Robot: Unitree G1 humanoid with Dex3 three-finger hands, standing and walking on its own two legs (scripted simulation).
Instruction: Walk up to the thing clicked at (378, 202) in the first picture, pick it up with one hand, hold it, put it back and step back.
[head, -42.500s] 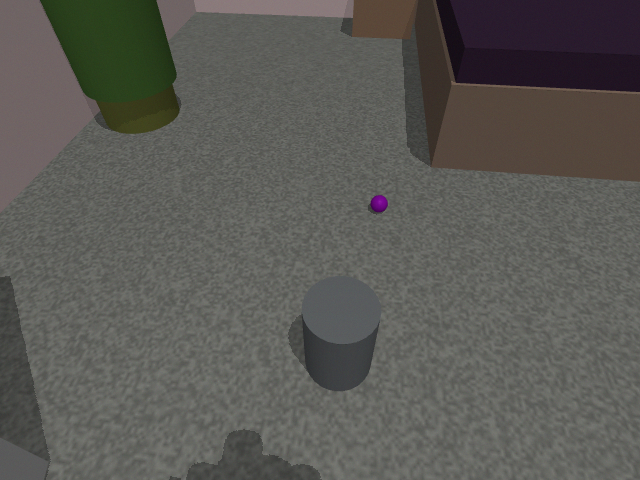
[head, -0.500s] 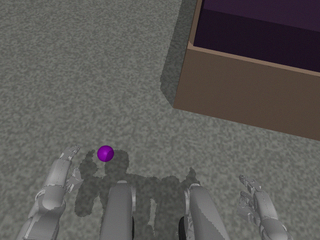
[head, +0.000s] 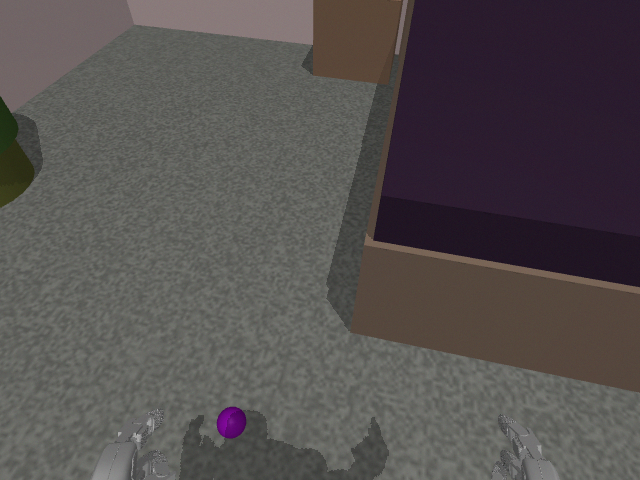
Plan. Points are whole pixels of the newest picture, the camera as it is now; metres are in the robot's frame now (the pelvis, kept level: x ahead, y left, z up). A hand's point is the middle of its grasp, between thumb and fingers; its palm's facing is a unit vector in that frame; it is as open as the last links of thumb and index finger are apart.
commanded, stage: home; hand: left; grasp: from above
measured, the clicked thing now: (231, 422) +0.42 +0.23 -0.66
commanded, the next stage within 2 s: none
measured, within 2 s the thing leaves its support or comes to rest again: neither
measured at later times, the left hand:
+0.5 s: hand out of the picture +0.16 +0.18 -0.04, palm faces +0.06 -0.98 -0.20, open 7.4 cm
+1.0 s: hand out of the picture +0.16 +0.18 -0.04, palm faces +0.05 -0.98 -0.20, open 7.4 cm
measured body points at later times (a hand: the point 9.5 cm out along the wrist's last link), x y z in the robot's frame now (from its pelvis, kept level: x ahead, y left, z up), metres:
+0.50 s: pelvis +0.00 +0.00 +0.01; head +0.02 +0.01 +0.46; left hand +0.15 +0.23 -0.02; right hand +0.17 -0.23 -0.05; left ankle +0.02 +0.13 -0.67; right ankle -0.01 -0.14 -0.67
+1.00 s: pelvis +0.00 +0.00 +0.01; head +0.01 +0.00 +0.46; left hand +0.15 +0.23 -0.02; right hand +0.16 -0.24 -0.05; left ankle +0.02 +0.13 -0.67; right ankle -0.01 -0.14 -0.67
